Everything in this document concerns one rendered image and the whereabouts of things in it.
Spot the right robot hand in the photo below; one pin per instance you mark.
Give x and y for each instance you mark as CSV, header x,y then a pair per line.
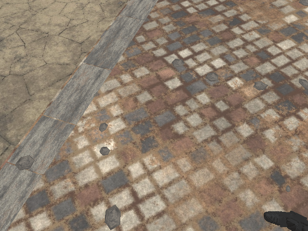
x,y
291,220

